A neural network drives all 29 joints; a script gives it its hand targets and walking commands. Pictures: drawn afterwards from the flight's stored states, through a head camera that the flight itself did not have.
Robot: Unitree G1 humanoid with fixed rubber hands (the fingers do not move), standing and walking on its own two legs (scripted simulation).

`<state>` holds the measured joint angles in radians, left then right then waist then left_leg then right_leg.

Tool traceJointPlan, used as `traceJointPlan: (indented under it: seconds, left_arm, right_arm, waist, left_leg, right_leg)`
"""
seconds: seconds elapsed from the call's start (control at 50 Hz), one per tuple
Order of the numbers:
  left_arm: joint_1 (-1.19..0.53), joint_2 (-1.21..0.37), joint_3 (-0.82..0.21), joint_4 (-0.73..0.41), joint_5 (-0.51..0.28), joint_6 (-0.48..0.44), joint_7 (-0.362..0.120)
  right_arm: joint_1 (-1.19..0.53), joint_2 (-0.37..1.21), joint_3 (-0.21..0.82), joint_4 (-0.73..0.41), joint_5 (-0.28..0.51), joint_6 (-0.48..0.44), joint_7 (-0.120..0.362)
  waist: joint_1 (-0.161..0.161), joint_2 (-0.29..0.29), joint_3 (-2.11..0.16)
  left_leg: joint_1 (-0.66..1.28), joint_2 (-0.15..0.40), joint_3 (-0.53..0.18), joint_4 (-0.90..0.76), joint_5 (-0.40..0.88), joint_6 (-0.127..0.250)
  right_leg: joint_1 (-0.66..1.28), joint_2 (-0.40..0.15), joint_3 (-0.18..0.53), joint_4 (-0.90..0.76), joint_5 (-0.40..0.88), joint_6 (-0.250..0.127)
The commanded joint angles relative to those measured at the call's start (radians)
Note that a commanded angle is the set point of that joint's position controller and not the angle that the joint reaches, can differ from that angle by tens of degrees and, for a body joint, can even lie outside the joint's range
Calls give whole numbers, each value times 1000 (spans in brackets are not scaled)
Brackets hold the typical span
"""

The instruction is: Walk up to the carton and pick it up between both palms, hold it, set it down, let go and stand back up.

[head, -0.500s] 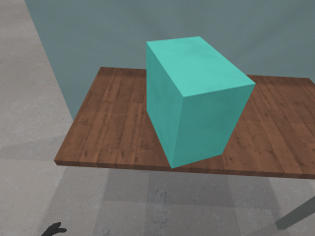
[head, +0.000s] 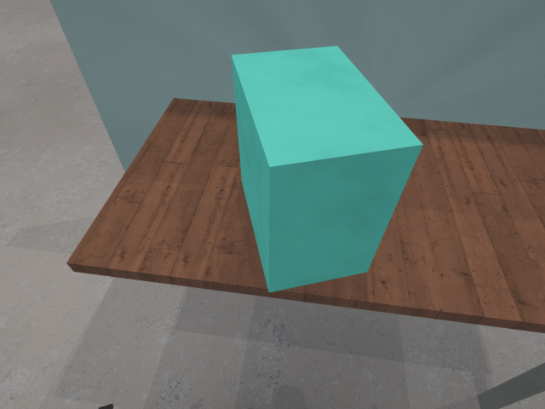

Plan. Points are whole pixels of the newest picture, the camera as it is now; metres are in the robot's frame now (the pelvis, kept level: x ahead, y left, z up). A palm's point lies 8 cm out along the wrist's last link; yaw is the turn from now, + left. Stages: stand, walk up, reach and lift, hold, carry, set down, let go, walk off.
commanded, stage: walk up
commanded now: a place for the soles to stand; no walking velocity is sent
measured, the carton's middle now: (303, 169) +0.50 -0.03 +0.08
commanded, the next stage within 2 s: reach and lift in 1.66 s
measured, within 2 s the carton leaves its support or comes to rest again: neither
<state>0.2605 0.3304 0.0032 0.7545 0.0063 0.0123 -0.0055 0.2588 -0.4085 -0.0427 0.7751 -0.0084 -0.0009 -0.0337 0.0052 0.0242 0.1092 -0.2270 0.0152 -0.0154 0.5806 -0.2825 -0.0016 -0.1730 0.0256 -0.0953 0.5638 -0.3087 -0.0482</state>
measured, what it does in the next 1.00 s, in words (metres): stands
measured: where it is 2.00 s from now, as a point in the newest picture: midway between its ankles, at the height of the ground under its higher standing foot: outside the picture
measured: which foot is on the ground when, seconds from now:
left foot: down 0.00-1.00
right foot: down 0.00-1.00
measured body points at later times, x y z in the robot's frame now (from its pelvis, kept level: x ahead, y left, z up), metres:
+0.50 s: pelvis +0.02 +0.00 +0.02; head +0.01 +0.01 +0.47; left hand +0.11 +0.31 -0.10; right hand +0.11 -0.29 -0.11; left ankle +0.03 +0.12 -0.73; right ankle +0.00 -0.09 -0.73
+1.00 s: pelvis +0.03 +0.01 +0.02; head +0.03 +0.02 +0.47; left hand +0.10 +0.31 -0.12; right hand +0.11 -0.28 -0.11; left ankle +0.03 +0.12 -0.73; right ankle +0.00 -0.09 -0.73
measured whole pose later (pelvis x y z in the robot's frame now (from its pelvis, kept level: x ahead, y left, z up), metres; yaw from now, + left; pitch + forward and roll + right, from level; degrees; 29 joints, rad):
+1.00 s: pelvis +0.03 +0.01 +0.02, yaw +0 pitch -4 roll +0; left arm 0.19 0.32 0.03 1.06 0.00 -0.03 0.02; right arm 0.15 -0.30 -0.02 1.08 0.00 -0.02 -0.02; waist 0.01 -0.01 0.05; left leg -0.08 -0.02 0.00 0.32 -0.18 0.02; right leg -0.03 0.00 -0.08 0.31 -0.22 -0.02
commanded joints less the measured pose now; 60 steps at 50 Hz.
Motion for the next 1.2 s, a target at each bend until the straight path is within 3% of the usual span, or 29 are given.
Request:
traceJointPlan:
  seconds: [0.0,0.02,0.06,0.1,0.2,0.58,0.66,0.72,0.8,1.02,1.18]
  left_arm:
    - [-22,228,47,-62,-32,-42,2]
    - [-32,242,53,-37,-31,-37,3]
    - [-90,259,55,-4,-27,-37,5]
    - [-109,260,54,28,-24,-41,3]
    - [-119,241,47,104,-25,-51,4]
    - [-129,215,57,241,-14,-55,22]
    - [-122,204,58,249,-11,-56,23]
    - [-116,200,60,256,-11,-57,23]
    - [-111,203,62,250,-2,-62,29]
    - [-91,193,63,238,-5,-64,34]
    - [-83,187,61,240,-3,-61,37]
  right_arm:
    - [-27,-229,-52,-44,4,-30,-2]
    - [-44,-206,-43,-26,14,-28,7]
    - [-69,-168,-26,5,13,-27,14]
    - [-94,-158,-13,35,17,-29,15]
    - [-134,-148,-4,99,14,-38,16]
    - [-157,-132,0,250,15,-44,5]
    - [-161,-126,-1,253,10,-43,4]
    - [-158,-126,-5,251,9,-42,3]
    - [-144,-107,-9,250,8,-40,7]
    - [-141,-104,-15,241,5,-42,6]
    - [-141,-102,-13,234,4,-42,4]
  waist:
    - [-5,-45,-151]
    - [-7,-65,-152]
    - [-19,-59,-104]
    - [-19,-15,-73]
    - [-7,-28,-93]
    - [0,-28,-93]
    - [0,-30,-78]
    - [-4,-1,-89]
    - [-7,-14,-75]
    - [-1,-35,-86]
    - [5,-25,-94]
  left_leg:
    - [193,165,-207,-147,294,65]
    - [123,156,-172,-120,237,62]
    - [150,100,-95,-154,215,17]
    - [136,94,-86,-178,191,13]
    - [144,116,-95,-211,293,16]
    - [137,117,-94,-295,270,30]
    - [143,116,-98,-303,264,32]
    - [148,118,-98,-305,257,35]
    - [142,100,-88,-304,205,39]
    - [152,110,-92,-292,325,41]
    - [162,118,-99,-290,355,44]
  right_leg:
    - [-55,-168,201,-150,300,90]
    - [15,-154,194,-221,188,84]
    - [-4,-182,201,-251,178,52]
    - [-13,-192,197,-275,147,32]
    - [52,-181,163,-275,248,40]
    - [108,-184,145,-315,223,12]
    - [92,-180,141,-323,211,9]
    - [89,-175,144,-324,194,11]
    - [78,-179,159,-339,120,3]
    - [103,-175,135,-306,266,11]
    - [115,-180,130,-287,290,14]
